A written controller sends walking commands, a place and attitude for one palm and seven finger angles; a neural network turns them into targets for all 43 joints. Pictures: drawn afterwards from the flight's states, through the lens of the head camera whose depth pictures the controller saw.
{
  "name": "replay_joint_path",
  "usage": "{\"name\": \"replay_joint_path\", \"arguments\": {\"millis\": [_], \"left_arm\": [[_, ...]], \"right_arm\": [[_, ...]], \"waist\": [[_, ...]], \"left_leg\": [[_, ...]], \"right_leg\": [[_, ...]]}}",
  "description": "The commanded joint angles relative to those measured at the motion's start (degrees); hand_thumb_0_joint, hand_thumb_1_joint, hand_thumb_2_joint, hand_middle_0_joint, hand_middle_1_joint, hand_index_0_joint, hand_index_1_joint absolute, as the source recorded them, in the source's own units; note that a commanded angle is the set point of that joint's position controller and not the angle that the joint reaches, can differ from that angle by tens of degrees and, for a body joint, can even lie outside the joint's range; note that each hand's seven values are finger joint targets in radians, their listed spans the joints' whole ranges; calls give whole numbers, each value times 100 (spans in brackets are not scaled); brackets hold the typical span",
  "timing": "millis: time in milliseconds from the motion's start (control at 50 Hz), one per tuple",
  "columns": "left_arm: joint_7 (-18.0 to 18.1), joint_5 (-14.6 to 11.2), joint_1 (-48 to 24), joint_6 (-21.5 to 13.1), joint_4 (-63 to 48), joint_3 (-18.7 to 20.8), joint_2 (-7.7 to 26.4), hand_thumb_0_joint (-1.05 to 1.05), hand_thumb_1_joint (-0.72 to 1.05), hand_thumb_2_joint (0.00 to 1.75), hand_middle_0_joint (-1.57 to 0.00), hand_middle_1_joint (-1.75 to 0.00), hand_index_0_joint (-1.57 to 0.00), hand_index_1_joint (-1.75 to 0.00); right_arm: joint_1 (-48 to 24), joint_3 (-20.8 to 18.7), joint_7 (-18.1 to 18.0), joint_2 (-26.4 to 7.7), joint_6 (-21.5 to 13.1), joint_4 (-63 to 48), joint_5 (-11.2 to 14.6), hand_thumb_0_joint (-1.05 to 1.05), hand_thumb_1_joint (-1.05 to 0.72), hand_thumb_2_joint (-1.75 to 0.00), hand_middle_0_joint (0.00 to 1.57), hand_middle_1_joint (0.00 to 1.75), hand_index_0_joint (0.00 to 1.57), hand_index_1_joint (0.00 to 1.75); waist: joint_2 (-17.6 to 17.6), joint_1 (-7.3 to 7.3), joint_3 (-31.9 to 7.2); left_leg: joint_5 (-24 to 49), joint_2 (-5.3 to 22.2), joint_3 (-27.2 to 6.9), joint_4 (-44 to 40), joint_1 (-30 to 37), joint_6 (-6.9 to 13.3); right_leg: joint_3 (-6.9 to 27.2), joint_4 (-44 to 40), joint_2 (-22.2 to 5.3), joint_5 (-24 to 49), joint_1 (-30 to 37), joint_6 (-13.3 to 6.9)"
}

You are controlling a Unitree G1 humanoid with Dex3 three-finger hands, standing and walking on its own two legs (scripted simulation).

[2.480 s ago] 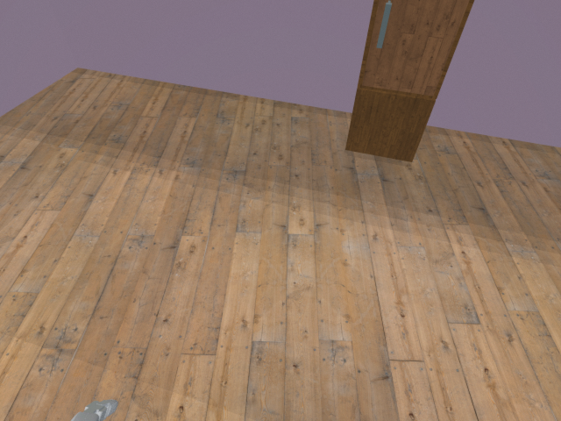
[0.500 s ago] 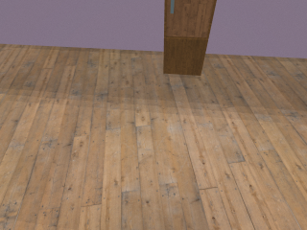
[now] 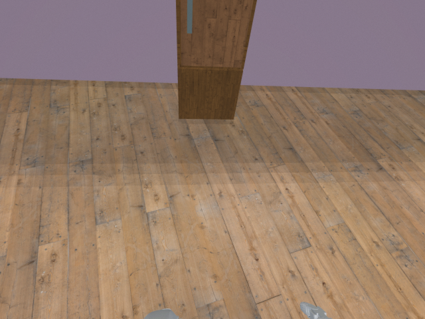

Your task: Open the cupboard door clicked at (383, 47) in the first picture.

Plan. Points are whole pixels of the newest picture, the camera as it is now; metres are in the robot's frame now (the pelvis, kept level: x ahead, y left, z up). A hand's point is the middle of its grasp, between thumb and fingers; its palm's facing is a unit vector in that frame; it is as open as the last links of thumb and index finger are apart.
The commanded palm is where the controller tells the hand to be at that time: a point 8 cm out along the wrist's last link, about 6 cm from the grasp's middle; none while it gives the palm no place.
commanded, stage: walk to a spot facing it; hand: left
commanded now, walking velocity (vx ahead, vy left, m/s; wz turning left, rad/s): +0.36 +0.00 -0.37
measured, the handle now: (189, 11) +1.37 +0.23 -0.03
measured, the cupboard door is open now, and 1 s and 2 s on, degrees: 0 0 0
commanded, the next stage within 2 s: turn to face it in 1.26 s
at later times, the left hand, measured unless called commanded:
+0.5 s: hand (170, 223) +0.36 +0.13 -0.16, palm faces -0.28 -0.95 -0.12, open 7.4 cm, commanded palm none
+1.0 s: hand (168, 193) +0.45 +0.16 -0.17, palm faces -0.21 -0.96 -0.16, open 7.3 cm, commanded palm none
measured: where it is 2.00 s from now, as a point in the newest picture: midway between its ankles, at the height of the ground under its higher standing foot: (235, 236)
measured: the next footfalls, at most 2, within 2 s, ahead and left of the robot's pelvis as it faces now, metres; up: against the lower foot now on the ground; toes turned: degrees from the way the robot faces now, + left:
right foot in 0.54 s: +0.34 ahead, -0.11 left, +0.00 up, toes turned -22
left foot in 0.98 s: +0.59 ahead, +0.06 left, +0.00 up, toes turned -8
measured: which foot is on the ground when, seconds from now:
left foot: down 0.00-0.56, up 0.58-0.96, down 0.98-1.00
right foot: up 0.00-0.52, down 0.54-1.00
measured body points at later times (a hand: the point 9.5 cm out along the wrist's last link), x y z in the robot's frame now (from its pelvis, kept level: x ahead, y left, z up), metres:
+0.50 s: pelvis +0.21 +0.00 +0.01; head +0.25 +0.00 +0.45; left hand +0.37 +0.18 -0.15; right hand +0.03 -0.15 -0.13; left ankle +0.06 +0.09 -0.72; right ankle +0.30 -0.11 -0.70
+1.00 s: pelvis +0.44 -0.03 +0.00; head +0.46 -0.01 +0.45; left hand +0.46 +0.21 -0.16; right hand +0.47 -0.29 -0.12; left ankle +0.56 +0.06 -0.72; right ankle +0.30 -0.10 -0.72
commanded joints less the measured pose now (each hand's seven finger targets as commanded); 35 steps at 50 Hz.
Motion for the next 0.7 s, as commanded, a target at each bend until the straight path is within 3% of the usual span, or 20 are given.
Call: {"name": "replay_joint_path", "arguments": {"millis": [0, 40, 80, 120, 220, 300, 340, 380, 420, 460, 480, 500, 520, 540, 560, 580, 600, 640, 680], "left_arm": [[-115, 104, -374, -92, -534, 123, 346, 0, 90, 90, -20, -30, -20, -30], [-134, 132, -44, 94, -443, 117, 85, 0, 90, 90, -20, -30, -20, -30], [-143, 145, -9, 208, -437, 136, 56, 0, 90, 90, -20, -30, -20, -30], [-165, 165, -214, 263, -538, 168, 66, 0, 90, 90, -20, -30, -20, -30], [-212, 157, -994, 289, -768, 151, 105, 0, 90, 90, -20, -30, -20, -30], [-247, 145, -1836, 235, -968, 64, 61, 0, 90, 90, -20, -30, -20, -30], [-254, 128, -2136, 202, -1032, 26, -15, 0, 90, 90, -20, -30, -20, -30], [-243, 114, -2237, 168, -1059, 10, -6, 0, 90, 90, -20, -30, -20, -30], [-216, 120, -1993, 120, -999, 14, 17, 0, 90, 90, -20, -30, -20, -30], [-170, 140, -1249, 51, -792, 61, 171, 0, 90, 90, -20, -30, -20, -30], [-153, 158, -595, 0, -597, 125, 323, 0, 90, 90, -20, -30, -20, -30], [-113, 173, 225, -65, -353, 231, 684, 0, 90, 90, -20, -30, -20, -30], [-40, 138, 797, -117, -232, 374, 1258, 0, 90, 90, -20, -30, -20, -30], [8, -15, 776, -90, -196, 399, 1512, 0, 90, 90, -20, -30, -20, -30], [53, -38, 361, -54, -288, 385, 1369, 0, 90, 90, -20, -30, -20, -30], [57, -35, -47, -87, -399, 294, 1095, 0, 90, 90, -20, -30, -20, -30], [74, -25, -416, -116, -424, 208, 789, 0, 90, 90, -20, -30, -20, -30], [88, 41, -626, -204, -414, 67, 478, 0, 90, 90, -20, -30, -20, -30], [83, 91, -687, -250, -462, 97, 434, 0, 90, 90, -20, -30, -20, -30]], "right_arm": [[1203, -195, -156, -761, -57, 163, 40, 0, -90, -90, 20, 30, 20, 30], [1194, -149, -181, -585, -113, 262, 40, 0, -90, -90, 20, 30, 20, 30], [1212, -154, -203, -570, -137, 288, 73, 0, -90, -90, 20, 30, 20, 30], [1394, -178, -217, -543, -156, 337, 81, 0, -90, -90, 20, 30, 20, 30], [1906, -170, -256, -620, -169, 552, 88, 0, -90, -90, 20, 30, 20, 30], [2499, -150, -274, -608, -143, 792, 42, 0, -90, -90, 20, 30, 20, 30], [2714, -127, -279, -605, -115, 909, 20, 0, -90, -90, 20, 30, 20, 30], [2758, -137, -278, -663, -76, 959, 9, 0, -90, -90, 20, 30, 20, 30], [2755, -153, -275, -752, -41, 1004, 16, 0, -90, -90, 20, 30, 20, 30], [2576, -171, -270, -889, -21, 951, 51, 0, -90, -90, 20, 30, 20, 30], [2378, -192, -256, -963, -16, 895, 78, 0, -90, -90, 20, 30, 20, 30], [2229, -199, -186, -917, -11, 784, 135, 0, -90, -90, 20, 30, 20, 30], [2251, -154, -174, -522, -44, 568, 218, 0, -90, -90, 20, 30, 20, 30], [1908, -161, -192, -499, -44, 400, 216, 0, -90, -90, 20, 30, 20, 30], [1657, -210, -195, -488, -23, 370, 191, 0, -90, -90, 20, 30, 20, 30], [1453, -216, -153, -425, 29, 334, 139, 0, -90, -90, 20, 30, 20, 30], [1417, -214, -151, -359, 99, 384, 100, 0, -90, -90, 20, 30, 20, 30], [1680, -189, -134, -151, 248, 494, 29, 0, -90, -90, 20, 30, 20, 30], [1908, -198, -104, -90, 325, 491, 16, 0, -90, -90, 20, 30, 20, 30]], "waist": [[646, -314, 182], [838, -69, 106], [1001, 22, 87], [835, -4, 165], [686, -171, 311], [701, -498, 500], [782, -591, 590], [851, -596, 536], [979, -437, 336], [1154, -105, -121], [1123, 248, -458], [642, 635, -969], [-613, 724, -1601], [-554, 597, -1686], [51, 455, -1038], [105, 290, -446], [408, -10, -16], [401, -326, 329], [-7, -513, 210]], "left_leg": [[586, 1794, -2028, -2651, 1163, 222], [798, 1444, -1084, -2708, 805, -17], [772, 1326, -705, -2863, 868, -66], [1003, 1281, -475, -2951, 1001, -114], [1932, 1360, -226, -2873, 1997, -66], [2683, 1392, -36, -2786, 2571, 75], [3129, 1395, 178, -2707, 2744, 100], [3737, 1465, 346, -2484, 2946, 158], [5219, 1501, 582, -1920, 3092, 146], [6327, 1495, 714, -917, 2997, 56], [6044, 1378, 859, -8, 2619, -58], [4743, 1259, 889, 1379, 1467, -202], [-149, 320, 761, 3314, -442, -499], [-1799, -68, -90, 4503, -1294, -496], [-1250, 292, -613, 4568, -1470, -398], [-715, 502, -712, 4337, -1417, -444], [-484, 651, -828, 4015, -1194, -447], [-274, 701, -744, 3333, -606, -494], [-178, 701, -635, 2679, -451, -583]], "right_leg": [[-149, 1615, -701, 986, -2139, 14], [-219, 1384, -674, 1328, -1823, 79], [-264, 1267, -713, 1683, -2041, 141], [-294, 1191, -746, 2037, -2391, 198], [-493, 423, -815, 2255, -3225, 283], [-949, -761, -744, 2115, -3169, 204], [-1144, -1302, -639, 1993, -2997, 117], [-1300, -1789, -511, 1701, -2707, -22], [-1545, -2106, -197, 1338, -2159, -193], [-1706, -2355, 97, 1173, -1102, -392], [-1696, -2740, 144, 1476, -154, -465], [-1086, -2995, -349, 2039, 1368, -709], [1598, -3315, -2089, 3020, 2925, -1465], [2747, -3979, -2658, 3702, 3071, -1949], [2155, -4184, -2602, 3046, 2354, -1894], [1713, -4439, -2308, 2627, 1307, -1501], [1337, -4614, -2128, 2319, 419, -1282], [638, -4877, -1724, 2182, -738, -997], [155, -4888, -1513, 2185, -931, -941]]}}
